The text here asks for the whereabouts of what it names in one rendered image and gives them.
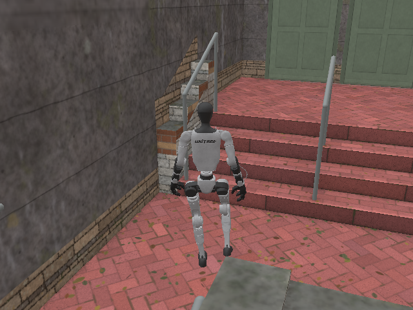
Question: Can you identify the right robot hand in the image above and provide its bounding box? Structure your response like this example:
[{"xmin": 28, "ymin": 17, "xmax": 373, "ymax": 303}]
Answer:
[{"xmin": 231, "ymin": 184, "xmax": 247, "ymax": 202}]

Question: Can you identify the left robot hand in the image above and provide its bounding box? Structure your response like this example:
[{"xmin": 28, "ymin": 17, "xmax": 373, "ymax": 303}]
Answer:
[{"xmin": 170, "ymin": 181, "xmax": 185, "ymax": 196}]

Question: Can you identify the robot right upper arm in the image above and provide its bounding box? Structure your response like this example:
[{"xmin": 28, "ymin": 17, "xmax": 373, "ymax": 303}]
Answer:
[{"xmin": 219, "ymin": 130, "xmax": 237, "ymax": 166}]

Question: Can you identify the left robot forearm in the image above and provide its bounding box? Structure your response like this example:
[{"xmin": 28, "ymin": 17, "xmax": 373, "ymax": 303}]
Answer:
[{"xmin": 171, "ymin": 158, "xmax": 183, "ymax": 183}]

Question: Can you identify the robot right foot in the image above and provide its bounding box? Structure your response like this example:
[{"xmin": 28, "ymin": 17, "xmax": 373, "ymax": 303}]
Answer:
[{"xmin": 223, "ymin": 245, "xmax": 233, "ymax": 256}]

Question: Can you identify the humanoid robot head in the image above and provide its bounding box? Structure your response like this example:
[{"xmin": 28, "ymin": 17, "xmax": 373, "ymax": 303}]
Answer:
[{"xmin": 195, "ymin": 102, "xmax": 217, "ymax": 133}]

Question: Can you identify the robot left upper arm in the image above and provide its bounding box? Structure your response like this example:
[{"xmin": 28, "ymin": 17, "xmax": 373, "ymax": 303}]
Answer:
[{"xmin": 176, "ymin": 130, "xmax": 192, "ymax": 166}]

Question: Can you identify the right robot forearm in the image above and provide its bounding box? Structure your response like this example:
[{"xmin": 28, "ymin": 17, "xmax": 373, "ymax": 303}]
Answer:
[{"xmin": 230, "ymin": 156, "xmax": 245, "ymax": 187}]

